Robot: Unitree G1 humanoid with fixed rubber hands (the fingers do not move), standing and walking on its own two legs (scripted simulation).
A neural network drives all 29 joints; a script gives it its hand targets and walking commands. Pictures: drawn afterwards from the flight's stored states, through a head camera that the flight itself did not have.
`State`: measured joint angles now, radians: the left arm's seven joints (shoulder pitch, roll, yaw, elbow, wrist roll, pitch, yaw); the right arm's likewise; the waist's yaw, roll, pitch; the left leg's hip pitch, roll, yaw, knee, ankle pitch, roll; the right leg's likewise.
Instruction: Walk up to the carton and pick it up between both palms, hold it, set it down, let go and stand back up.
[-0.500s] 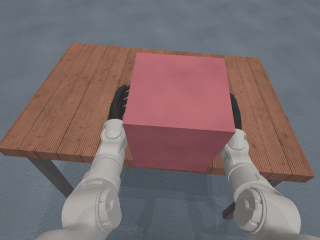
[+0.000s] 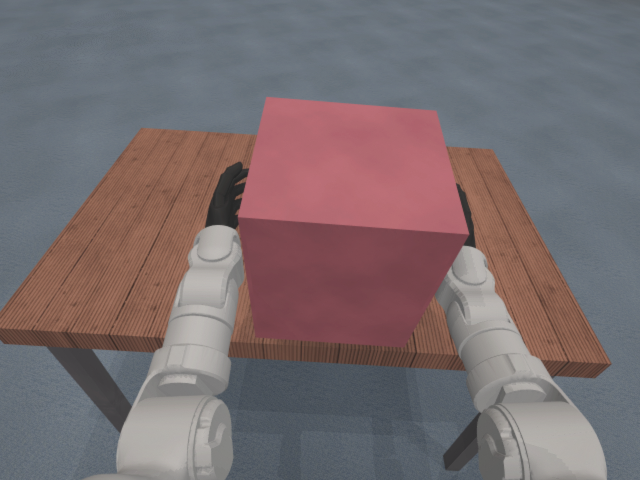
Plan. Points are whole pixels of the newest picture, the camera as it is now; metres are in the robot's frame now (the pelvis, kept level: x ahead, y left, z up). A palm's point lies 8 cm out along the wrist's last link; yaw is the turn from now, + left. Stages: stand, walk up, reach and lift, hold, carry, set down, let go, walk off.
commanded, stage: reach and lift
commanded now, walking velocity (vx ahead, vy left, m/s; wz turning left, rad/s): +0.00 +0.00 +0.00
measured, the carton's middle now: (340, 231) +0.40 +0.00 +0.13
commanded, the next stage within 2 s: hold in 1.50 s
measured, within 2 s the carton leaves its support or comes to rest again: neither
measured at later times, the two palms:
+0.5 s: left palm (206, 219) +0.36 +0.15 +0.18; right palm (460, 249) +0.35 -0.14 +0.16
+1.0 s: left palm (215, 200) +0.37 +0.14 +0.20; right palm (477, 224) +0.36 -0.16 +0.19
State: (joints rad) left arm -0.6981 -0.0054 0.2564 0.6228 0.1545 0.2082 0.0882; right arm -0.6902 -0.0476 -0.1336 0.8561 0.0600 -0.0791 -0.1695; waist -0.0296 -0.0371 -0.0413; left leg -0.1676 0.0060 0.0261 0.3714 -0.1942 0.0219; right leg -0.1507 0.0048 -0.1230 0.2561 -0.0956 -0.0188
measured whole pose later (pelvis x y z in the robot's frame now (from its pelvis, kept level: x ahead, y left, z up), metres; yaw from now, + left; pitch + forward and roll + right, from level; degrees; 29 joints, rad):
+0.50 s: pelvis -0.02 +0.02 +0.00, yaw +0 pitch -10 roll -1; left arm -0.71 -0.05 0.29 0.30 0.31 0.62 0.03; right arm -0.70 -0.02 -0.16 0.71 0.07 0.16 -0.13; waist -0.06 -0.06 0.09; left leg -0.02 -0.01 0.04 0.39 -0.20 0.04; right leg -0.01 -0.02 -0.11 0.28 -0.10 0.00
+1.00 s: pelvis -0.02 +0.00 +0.00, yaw +0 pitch -8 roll -1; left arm -0.76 -0.02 0.32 0.29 0.30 0.68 0.01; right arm -0.78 -0.04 -0.12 0.67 0.13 0.28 -0.16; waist -0.09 -0.05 0.06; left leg -0.03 0.00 0.03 0.36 -0.18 0.03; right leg -0.03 -0.01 -0.12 0.28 -0.10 -0.01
